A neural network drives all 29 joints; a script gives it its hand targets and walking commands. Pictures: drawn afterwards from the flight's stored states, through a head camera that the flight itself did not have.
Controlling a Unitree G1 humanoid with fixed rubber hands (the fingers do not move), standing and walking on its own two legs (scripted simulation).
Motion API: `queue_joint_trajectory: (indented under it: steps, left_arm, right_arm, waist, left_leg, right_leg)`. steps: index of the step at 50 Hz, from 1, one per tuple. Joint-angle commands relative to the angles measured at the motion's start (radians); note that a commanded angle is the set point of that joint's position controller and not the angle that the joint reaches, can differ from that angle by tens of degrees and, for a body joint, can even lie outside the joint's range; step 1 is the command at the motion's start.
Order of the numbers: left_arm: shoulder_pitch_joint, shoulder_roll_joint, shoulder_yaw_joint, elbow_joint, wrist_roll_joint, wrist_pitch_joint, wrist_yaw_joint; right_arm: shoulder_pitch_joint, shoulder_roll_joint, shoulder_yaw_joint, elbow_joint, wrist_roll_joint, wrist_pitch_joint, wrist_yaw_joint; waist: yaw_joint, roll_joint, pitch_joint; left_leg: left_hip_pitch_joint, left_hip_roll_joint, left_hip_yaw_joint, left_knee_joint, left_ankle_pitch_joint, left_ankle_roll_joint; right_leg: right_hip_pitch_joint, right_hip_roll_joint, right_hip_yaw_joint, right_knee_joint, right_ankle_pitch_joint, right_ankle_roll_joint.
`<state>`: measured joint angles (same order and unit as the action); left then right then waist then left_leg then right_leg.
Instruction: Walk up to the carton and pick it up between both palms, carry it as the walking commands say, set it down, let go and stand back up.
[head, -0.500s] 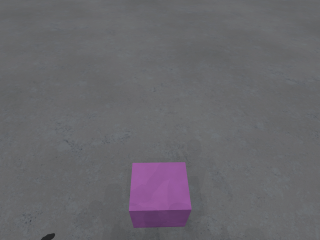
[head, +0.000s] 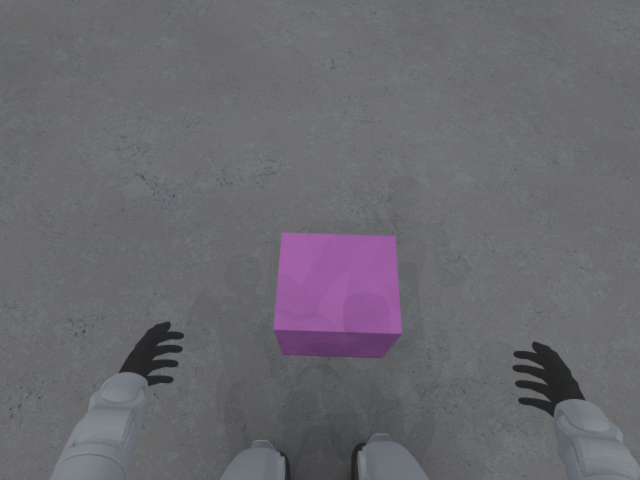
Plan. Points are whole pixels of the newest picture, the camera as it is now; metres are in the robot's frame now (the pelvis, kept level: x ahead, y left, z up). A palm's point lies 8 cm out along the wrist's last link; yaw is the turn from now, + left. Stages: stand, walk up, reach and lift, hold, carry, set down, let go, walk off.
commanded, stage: reach and lift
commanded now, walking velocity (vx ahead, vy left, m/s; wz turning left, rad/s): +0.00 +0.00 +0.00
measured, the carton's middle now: (335, 299) +0.53 -0.06 -0.60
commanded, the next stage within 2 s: none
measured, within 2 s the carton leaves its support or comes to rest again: neither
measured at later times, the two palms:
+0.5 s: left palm (177, 302) +0.37 +0.21 -0.13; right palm (510, 310) +0.35 -0.29 -0.13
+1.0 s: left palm (210, 240) +0.50 +0.19 -0.17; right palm (480, 246) +0.48 -0.29 -0.16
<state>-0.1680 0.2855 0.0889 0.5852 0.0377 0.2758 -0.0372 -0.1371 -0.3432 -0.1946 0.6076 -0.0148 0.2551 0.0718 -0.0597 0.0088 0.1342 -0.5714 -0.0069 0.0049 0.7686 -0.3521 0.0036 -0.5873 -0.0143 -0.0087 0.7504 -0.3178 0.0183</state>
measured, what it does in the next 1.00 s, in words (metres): lowers itself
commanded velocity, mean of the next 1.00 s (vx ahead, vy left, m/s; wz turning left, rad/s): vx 0.00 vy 0.00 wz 0.00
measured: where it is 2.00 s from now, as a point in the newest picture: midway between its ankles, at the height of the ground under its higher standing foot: outside the picture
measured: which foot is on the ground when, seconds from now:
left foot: down 0.00-1.00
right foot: down 0.00-1.00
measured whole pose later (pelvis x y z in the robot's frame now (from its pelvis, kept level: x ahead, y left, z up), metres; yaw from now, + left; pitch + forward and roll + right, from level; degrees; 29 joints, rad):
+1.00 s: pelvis -0.03 -0.01 -0.08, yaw +1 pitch +44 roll +1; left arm -1.20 0.36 0.26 0.94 -0.03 0.25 0.00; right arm -1.17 -0.44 -0.34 0.93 0.05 0.22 0.07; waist -0.05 0.02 -0.01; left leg -1.45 -0.03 -0.01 1.02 -0.33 -0.01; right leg -1.48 -0.01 0.01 1.02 -0.30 0.00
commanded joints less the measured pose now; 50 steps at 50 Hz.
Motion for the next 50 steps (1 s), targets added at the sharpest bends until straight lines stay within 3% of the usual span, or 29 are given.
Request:
queue_joint_trajectory:
  steps: [1, 3, 4, 5, 6, 10, 11, 13, 14, 15, 16, 18, 20, 22, 23, 24, 25, 26, 28, 29, 31, 37, 39, 40, 42, 43, 46, 47, 50]
  left_arm:
    - [-0.152, 0.170, 0.059, -0.089, 0.006, 0.008, 0.050]
    - [-0.117, 0.137, 0.059, 0.003, 0.015, 0.021, 0.044]
    - [-0.243, 0.177, 0.068, -0.029, 0.011, 0.003, 0.036]
    - [-0.238, 0.155, 0.078, 0.011, 0.003, -0.001, 0.023]
    - [-0.300, 0.148, 0.054, 0.002, -0.025, 0.013, 0.021]
    - [-0.536, 0.201, 0.089, 0.008, -0.032, -0.007, 0.012]
    - [-0.602, 0.191, 0.064, 0.038, -0.035, 0.012, 0.019]
    - [-0.591, 0.171, 0.070, 0.046, -0.055, 0.025, 0.019]
    - [-0.536, 0.192, 0.091, 0.127, -0.012, 0.031, 0.016]
    - [-0.690, 0.210, 0.066, 0.091, -0.036, 0.044, 0.012]
    - [-0.708, 0.235, 0.089, 0.150, -0.015, 0.056, 0.007]
    - [-0.732, 0.233, 0.102, 0.132, -0.027, 0.051, 0.007]
    - [-0.859, 0.193, 0.107, 0.110, -0.027, 0.044, 0.013]
    - [-0.868, 0.210, 0.078, 0.139, -0.062, 0.045, 0.000]
    - [-0.911, 0.274, 0.119, 0.157, -0.046, 0.043, -0.006]
    - [-0.952, 0.211, 0.094, 0.191, -0.071, 0.040, -0.008]
    - [-0.953, 0.219, 0.111, 0.152, -0.064, 0.021, -0.004]
    - [-0.948, 0.232, 0.115, 0.207, -0.050, 0.024, -0.002]
    - [-0.985, 0.213, 0.113, 0.216, -0.044, -0.005, -0.007]
    - [-1.038, 0.213, 0.124, 0.262, -0.037, -0.005, -0.009]
    - [-1.080, 0.255, 0.157, 0.207, -0.039, -0.034, 0.003]
    - [-1.176, 0.260, 0.155, 0.224, -0.070, -0.043, 0.021]
    - [-1.143, 0.194, 0.146, 0.277, -0.065, -0.049, 0.024]
    - [-1.168, 0.227, 0.155, 0.263, -0.064, -0.036, 0.026]
    - [-1.198, 0.192, 0.156, 0.222, -0.073, -0.048, 0.029]
    - [-1.218, 0.209, 0.170, 0.250, -0.060, -0.049, 0.037]
    - [-1.303, 0.240, 0.204, 0.229, -0.071, -0.055, 0.037]
    - [-1.325, 0.258, 0.189, 0.224, -0.069, -0.057, 0.038]
    - [-1.337, 0.215, 0.184, 0.226, -0.060, -0.049, 0.036]
  right_arm:
    - [-0.120, -0.231, -0.048, -0.046, 0.046, 0.000, -0.001]
    - [-0.150, -0.232, -0.065, -0.043, 0.046, -0.008, -0.009]
    - [-0.193, -0.204, -0.052, -0.040, 0.064, -0.015, -0.014]
    - [-0.239, -0.197, -0.032, -0.065, 0.081, -0.016, -0.010]
    - [-0.280, -0.161, -0.024, -0.054, 0.086, -0.007, -0.007]
    - [-0.495, -0.204, -0.010, -0.060, 0.086, -0.014, -0.014]
    - [-0.524, -0.204, -0.043, -0.009, 0.057, 0.005, -0.024]
    - [-0.560, -0.237, -0.042, 0.022, 0.070, 0.018, -0.019]
    - [-0.521, -0.193, -0.029, 0.069, 0.087, 0.028, -0.017]
    - [-0.628, -0.214, -0.033, 0.054, 0.093, 0.036, -0.016]
    - [-0.691, -0.230, -0.043, 0.063, 0.071, 0.045, -0.020]
    - [-0.708, -0.241, -0.044, 0.066, 0.072, 0.050, -0.024]
    - [-0.793, -0.224, -0.071, 0.090, 0.087, 0.034, -0.038]
    - [-0.741, -0.170, -0.027, 0.175, 0.109, 0.042, -0.039]
    - [-0.848, -0.231, -0.055, 0.085, 0.092, 0.037, -0.045]
    - [-0.884, -0.211, -0.070, 0.134, 0.080, 0.040, -0.054]
    - [-0.886, -0.222, -0.080, 0.114, 0.087, 0.023, -0.051]
    - [-0.913, -0.198, -0.061, 0.132, 0.089, 0.021, -0.052]
    - [-0.921, -0.217, -0.119, 0.169, 0.041, -0.002, -0.059]
    - [-0.949, -0.155, -0.066, 0.217, 0.076, 0.003, -0.064]
    - [-1.002, -0.198, -0.103, 0.144, 0.108, -0.026, -0.061]
    - [-1.098, -0.244, -0.103, 0.166, 0.069, -0.034, -0.059]
    - [-1.146, -0.271, -0.137, 0.187, 0.051, -0.051, -0.041]
    - [-1.102, -0.260, -0.148, 0.193, 0.060, -0.043, -0.039]
    - [-1.161, -0.265, -0.143, 0.164, 0.064, -0.061, -0.022]
    - [-1.176, -0.245, -0.134, 0.197, 0.076, -0.056, -0.013]
    - [-1.278, -0.279, -0.156, 0.196, 0.067, -0.063, -0.009]
    - [-1.282, -0.282, -0.167, 0.211, 0.058, -0.071, 0.000]
    - [-1.289, -0.275, -0.194, 0.259, 0.045, -0.065, 0.021]
  waist:
    - [0.013, 0.065, -0.498]
    - [-0.003, -0.018, -0.564]
    - [0.021, 0.014, -0.539]
    - [0.018, -0.087, -0.541]
    - [-0.005, -0.106, -0.550]
    - [0.022, -0.082, -0.587]
    - [-0.016, -0.056, -0.564]
    - [0.008, -0.022, -0.593]
    - [0.050, 0.037, -0.601]
    - [0.015, 0.041, -0.610]
    - [0.015, -0.028, -0.598]
    - [0.040, -0.031, -0.669]
    - [0.022, 0.037, -0.783]
    - [0.011, 0.001, -0.782]
    - [0.010, -0.056, -0.819]
    - [-0.031, -0.082, -0.776]
    - [-0.022, -0.027, -0.861]
    - [0.011, -0.046, -0.851]
    - [-0.013, -0.006, -0.796]
    - [-0.005, -0.053, -0.830]
    - [0.022, 0.022, -0.993]
    - [-0.005, -0.027, -1.103]
    - [0.010, -0.067, -1.048]
    - [-0.018, -0.006, -1.091]
    - [-0.009, -0.001, -1.108]
    - [0.027, -0.002, -1.088]
    - [0.002, -0.067, -1.181]
    - [0.005, 0.000, -1.120]
    - [-0.025, 0.021, -1.151]
  left_leg:
    - [0.176, -0.034, -0.037, -0.036, 0.366, -0.071]
    - [0.114, -0.051, -0.011, -0.013, 0.318, -0.069]
    - [0.018, -0.042, -0.008, -0.010, 0.264, -0.056]
    - [-0.046, -0.048, -0.005, -0.020, 0.238, -0.043]
    - [-0.025, -0.043, -0.010, -0.008, 0.191, -0.033]
    - [-0.139, -0.035, -0.004, 0.024, 0.107, -0.026]
    - [-0.160, -0.037, -0.010, 0.033, 0.111, -0.030]
    - [-0.091, -0.028, -0.009, 0.034, 0.082, -0.053]
    - [-0.085, -0.031, -0.004, 0.027, 0.053, -0.050]
    - [-0.142, -0.027, 0.004, 0.052, 0.049, -0.046]
    - [-0.182, -0.028, 0.020, 0.053, 0.007, -0.035]
    - [-0.182, -0.042, 0.016, 0.057, 0.046, -0.034]
    - [-0.223, -0.035, 0.020, 0.067, 0.060, -0.048]
    - [-0.229, -0.042, 0.012, 0.069, 0.093, -0.029]
    - [-0.254, -0.041, 0.009, 0.091, 0.066, -0.024]
    - [-0.329, -0.040, 0.027, 0.074, 0.056, -0.023]
    - [-0.329, -0.047, 0.018, 0.093, 0.098, -0.033]
    - [-0.324, -0.057, 0.016, 0.092, 0.071, -0.026]
    - [-0.411, -0.058, 0.020, 0.106, 0.079, -0.036]
    - [-0.437, -0.060, 0.021, 0.110, 0.098, -0.029]
    - [-0.367, -0.060, 0.004, 0.124, 0.166, -0.024]
    - [-0.404, -0.072, 0.007, 0.163, 0.247, -0.025]
    - [-0.491, -0.068, -0.003, 0.158, 0.238, -0.017]
    - [-0.387, -0.065, -0.016, 0.169, 0.313, -0.019]
    - [-0.376, -0.067, -0.014, 0.196, 0.349, -0.019]
    - [-0.386, -0.064, -0.028, 0.189, 0.397, -0.015]
    - [-0.478, -0.074, -0.025, 0.217, 0.382, -0.009]
    - [-0.476, -0.061, -0.023, 0.210, 0.378, -0.021]
    - [-0.504, -0.062, -0.023, 0.238, 0.437, -0.036]
  right_leg:
    - [0.093, 0.039, -0.033, 0.039, 0.359, 0.005]
    - [0.124, 0.038, -0.024, 0.042, 0.422, 0.007]
    - [0.142, 0.015, 0.001, 0.059, 0.428, 0.010]
    - [0.145, 0.029, 0.000, 0.057, 0.440, 0.020]
    - [0.094, 0.029, -0.005, 0.061, 0.356, 0.018]
    - [-0.008, 0.027, -0.020, 0.089, 0.249, 0.021]
    - [-0.071, 0.030, -0.028, 0.094, 0.223, 0.020]
    - [-0.126, 0.034, -0.048, 0.102, 0.140, 0.006]
    - [-0.134, 0.028, -0.042, 0.088, 0.116, 0.010]
    - [-0.148, 0.028, -0.031, 0.094, 0.120, 0.006]
    - [-0.162, 0.031, -0.037, 0.083, 0.058, 0.013]
    - [-0.102, 0.031, -0.025, 0.095, 0.122, 0.018]
    - [-0.133, 0.029, -0.009, 0.106, 0.135, 0.012]
    - [-0.064, 0.013, 0.002, 0.105, 0.182, 0.011]
    - [-0.101, 0.019, 0.009, 0.123, 0.179, 0.028]
    - [-0.115, 0.030, 0.025, 0.089, 0.164, 0.020]
    - [-0.073, 0.027, 0.030, 0.118, 0.253, 0.012]
    - [-0.073, 0.019, 0.018, 0.138, 0.211, 0.020]
    - [-0.143, 0.022, 0.020, 0.146, 0.228, 0.016]
    - [-0.143, 0.013, 0.030, 0.145, 0.246, 0.018]
    - [-0.103, 0.029, 0.037, 0.179, 0.327, 0.010]
    - [-0.091, 0.032, 0.026, 0.224, 0.463, -0.002]
    - [-0.133, 0.044, 0.021, 0.250, 0.458, -0.001]
    - [-0.181, 0.042, 0.000, 0.255, 0.476, 0.007]
    - [-0.214, 0.041, 0.006, 0.255, 0.472, 0.001]
    - [-0.250, 0.042, 0.002, 0.265, 0.506, 0.003]
    - [-0.149, 0.040, 0.020, 0.298, 0.614, 0.004]
    - [-0.268, 0.036, -0.009, 0.313, 0.536, 0.006]
    - [-0.285, 0.030, 0.008, 0.300, 0.635, -0.003]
